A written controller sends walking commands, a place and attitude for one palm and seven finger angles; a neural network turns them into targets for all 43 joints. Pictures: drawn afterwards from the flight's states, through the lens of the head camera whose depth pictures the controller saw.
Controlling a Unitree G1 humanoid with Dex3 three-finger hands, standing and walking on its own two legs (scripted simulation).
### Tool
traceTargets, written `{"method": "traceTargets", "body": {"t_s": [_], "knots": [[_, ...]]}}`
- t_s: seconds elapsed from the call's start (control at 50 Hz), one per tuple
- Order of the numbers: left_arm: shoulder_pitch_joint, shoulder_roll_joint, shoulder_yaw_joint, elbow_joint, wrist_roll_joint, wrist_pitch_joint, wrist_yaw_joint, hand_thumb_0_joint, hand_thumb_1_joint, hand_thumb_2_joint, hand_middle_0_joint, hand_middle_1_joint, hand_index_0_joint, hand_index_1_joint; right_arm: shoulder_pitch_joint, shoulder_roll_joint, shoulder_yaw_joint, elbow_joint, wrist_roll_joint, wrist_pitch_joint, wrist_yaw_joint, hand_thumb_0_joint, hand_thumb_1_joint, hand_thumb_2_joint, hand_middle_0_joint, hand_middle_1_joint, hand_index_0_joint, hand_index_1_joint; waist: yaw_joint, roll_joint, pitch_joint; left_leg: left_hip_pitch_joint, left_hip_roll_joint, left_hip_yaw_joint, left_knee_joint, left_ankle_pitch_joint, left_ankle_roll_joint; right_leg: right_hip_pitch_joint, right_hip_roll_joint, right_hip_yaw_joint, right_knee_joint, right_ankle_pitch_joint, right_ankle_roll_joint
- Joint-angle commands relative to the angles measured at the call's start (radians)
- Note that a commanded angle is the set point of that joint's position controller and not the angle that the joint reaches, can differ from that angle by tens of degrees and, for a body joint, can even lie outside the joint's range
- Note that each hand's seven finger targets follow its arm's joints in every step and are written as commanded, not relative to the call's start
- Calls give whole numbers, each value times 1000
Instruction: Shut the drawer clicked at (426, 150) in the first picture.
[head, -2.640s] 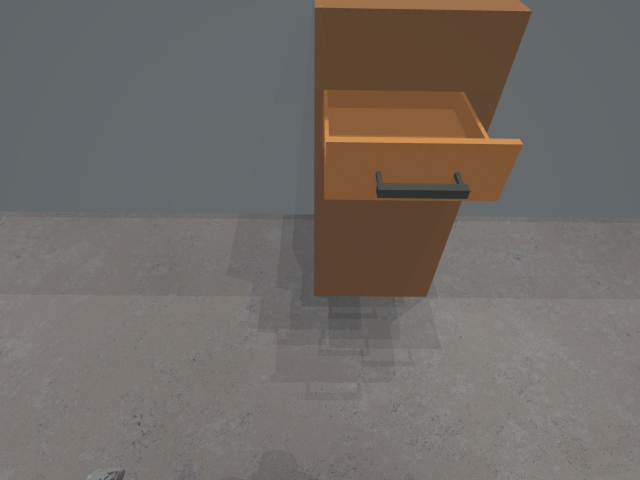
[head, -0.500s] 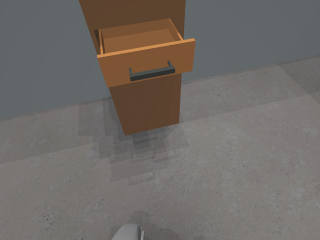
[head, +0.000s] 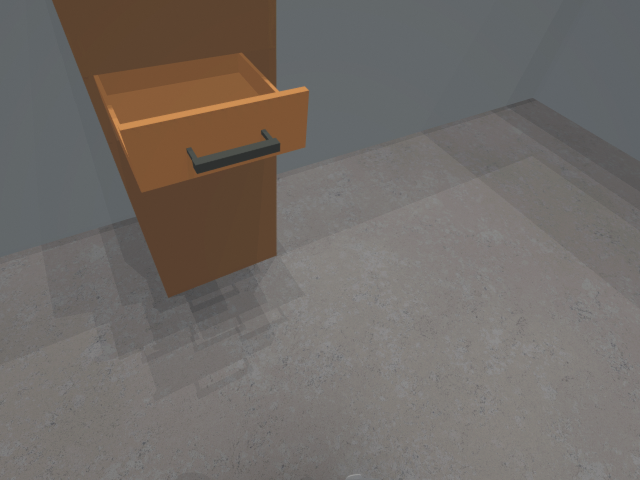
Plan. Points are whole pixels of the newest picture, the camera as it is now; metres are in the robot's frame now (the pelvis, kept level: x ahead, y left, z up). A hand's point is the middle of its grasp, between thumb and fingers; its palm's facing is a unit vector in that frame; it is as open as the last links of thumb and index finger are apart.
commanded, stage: walk to a spot facing it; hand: left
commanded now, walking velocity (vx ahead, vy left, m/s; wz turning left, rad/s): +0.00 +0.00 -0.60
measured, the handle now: (233, 149) +0.71 +0.24 -0.02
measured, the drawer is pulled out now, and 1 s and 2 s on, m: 0.21 0.21 0.21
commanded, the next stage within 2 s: none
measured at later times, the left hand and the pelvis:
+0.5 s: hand out of the picture +0.13 +0.12 -0.16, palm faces -0.36 -0.90 -0.24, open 7.4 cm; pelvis -0.04 -0.03 -0.02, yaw -21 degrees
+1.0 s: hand out of the picture +0.09 +0.13 -0.17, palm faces -0.44 -0.88 -0.19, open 7.4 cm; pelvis +0.06 -0.06 +0.00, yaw -36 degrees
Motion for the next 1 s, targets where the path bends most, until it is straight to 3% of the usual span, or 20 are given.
{"method": "traceTargets", "body": {"t_s": [0.0, 0.04, 0.08, 0.14, 0.28, 0.36, 0.4, 0.42, 0.44, 0.46, 0.48, 0.5, 0.52, 0.54, 0.58, 0.76, 0.86, 0.94, 0.96, 0.98], "knots": [[50, 93, 37, -55, 12, -15, -25, 0, 900, 900, -200, -300, -200, -300, -113, -166, -30, -112, -10, -35, -15, 0, -900, -900, 200, 300, 200, 300, 46, 151, 45, -136, 284, -140, -280, -24, 84, -69, -105, -78, 527, 37, 39], [58, 63, 25, -47, 9, -12, -31, 0, 900, 900, -200, -300, -200, -300, -76, -142, -22, -91, -2, -39, -16, 0, -900, -900, 200, 300, 200, 300, 36, 167, 23, -38, 234, -32, -232, 81, 65, -110, -115, -121, 546, 66, 49], [-9, 56, 15, -68, 3, -15, -29, 0, 900, 900, -200, -300, -200, -300, 43, -144, -27, -60, -9, -40, -16, 0, -900, -900, 200, 300, 200, 300, -18, 194, 33, 76, 248, -51, -203, 168, 81, -175, -130, -124, 475, 44, 56], [-76, 51, 7, -78, -2, -14, -27, 0, 900, 900, -200, -300, -200, -300, 133, -151, -33, -27, -8, -42, -16, 0, -900, -900, 200, 300, 200, 300, -58, 191, 44, 145, 296, -69, -200, 245, 107, -175, -161, -142, 361, 3, 61], [-122, 21, -4, -82, -8, -4, -29, 0, 900, 900, -200, -300, -200, -300, 147, -179, -56, -1, -14, -35, -9, 0, -900, -900, 200, 300, 200, 300, -70, 251, 14, 124, 364, 11, -200, 175, 126, -48, -210, -195, 152, -75, 38], [-130, 2, -12, -91, -10, -20, -26, 0, 900, 900, -200, -300, -200, -300, 152, -202, -72, 18, -18, -31, 1, 0, -900, -900, 200, 300, 200, 300, -76, 261, -37, 119, 388, 60, -120, 271, 117, 70, -180, -243, -10, -116, 7], [-88, 7, -8, -79, -11, -32, -21, 0, 900, 900, -200, -300, -200, -300, 151, -201, -76, 25, -15, -29, 5, 0, -900, -900, 200, 300, 200, 300, -52, 238, -72, 93, 382, 114, -30, 307, 75, 187, -169, -254, -165, -11, -13], [-40, 28, -2, -63, -10, -42, -16, 0, 900, 900, -200, -300, -200, -300, 151, -196, -76, 25, -10, -26, 9, 0, -900, -900, 200, 300, 200, 300, -26, 193, -104, 38, 358, 166, 70, 259, 22, 309, -172, -257, -313, 117, -25], [15, 114, 11, -48, -2, -57, -7, 0, 900, 900, -200, -300, -200, -300, 172, -149, -64, 19, -1, -21, 18, 0, -900, -900, 200, 300, 200, 300, -3, -2, -138, -139, 300, 231, 254, 24, -50, 502, -305, -104, -426, 171, -71], [68, 216, 30, -31, -1, -63, 8, 0, 900, 900, -200, -300, -200, -300, 109, -72, -39, -33, -9, -16, 22, 0, -900, -900, 200, 300, 200, 300, 34, -287, -89, -431, 151, 233, 499, -378, -110, 548, -519, 232, -489, 315, -153], [104, 213, 33, -31, -19, -55, 18, 0, 900, 900, -200, -300, -200, -300, 44, -121, -44, -60, -15, -4, 17, 0, -900, -900, 200, 300, 200, 300, 64, -209, -84, -458, 148, 87, 617, -354, -88, 488, -540, 247, -499, 235, -208], [71, 177, 30, -37, -17, -61, 21, 0, 900, 900, -200, -300, -200, -300, 20, -124, -47, -60, -15, -3, 23, 0, -900, -900, 200, 300, 200, 300, 42, -164, -27, -509, 165, 44, 651, -260, -80, 468, -485, 190, -536, 98, -200], [42, 157, 27, -36, -19, -70, 22, 0, 900, 900, -200, -300, -200, -300, -2, -127, -51, -52, -18, -5, 29, 0, -900, -900, 200, 300, 200, 300, 29, -205, 6, -519, 166, 40, 677, -190, -83, 434, -445, 205, -560, 29, -179], [5, 117, 15, -40, -21, -76, 22, 0, 900, 900, -200, -300, -200, -300, 0, -148, -59, -36, -22, -8, 35, 0, -900, -900, 200, 300, 200, 300, 10, -118, 41, -499, 176, 30, 684, -106, -88, 397, -409, 153, -560, -4, -173], [2, 89, 2, -44, -21, -98, 15, 0, 900, 900, -200, -300, -200, -300, 34, -132, -61, -14, -28, -12, 44, 0, -900, -900, 200, 300, 200, 300, -22, -66, 55, -457, 169, 43, 664, -14, -106, 358, -359, 90, -556, 92, -170], [157, 84, 1, -1, -11, -137, 9, 0, 900, 900, -200, -300, -200, -300, -81, -113, -61, -68, -24, -34, 51, 0, -900, -900, 200, 300, 200, 300, 15, -56, 78, -548, 149, 19, 559, 56, -125, 440, -347, 204, -572, 78, -221], [220, 71, -5, 26, -4, -144, 18, 0, 900, 900, -200, -300, -200, -300, -181, -93, -53, -114, -17, -48, 54, 0, -900, -900, 200, 300, 200, 300, 37, -55, 102, -537, 126, 21, 464, 46, -113, 457, -352, 245, -558, 178, -238], [237, 79, -6, 47, 5, -144, 33, 0, 900, 900, -200, -300, -200, -300, -230, -69, -42, -144, -5, -66, 55, 0, -900, -900, 200, 300, 200, 300, 44, -66, 78, -408, 91, 30, 295, -24, -88, 469, -354, 252, -486, 382, -226], [225, 86, -1, 45, 5, -141, 34, 0, 900, 900, -200, -300, -200, -300, -214, -65, -40, -142, -2, -72, 54, 0, -900, -900, 200, 300, 200, 300, 37, -75, 60, -333, 75, 37, 232, -51, -78, 455, -346, 245, -455, 427, -218], [201, 95, 2, 41, 4, -140, 33, 0, 900, 900, -200, -300, -200, -300, -169, -69, -40, -132, 1, -78, 50, 0, -900, -900, 200, 300, 200, 300, 12, -90, 42, -227, 58, 48, 163, -49, -68, 413, -333, 227, -414, 479, -206]]}}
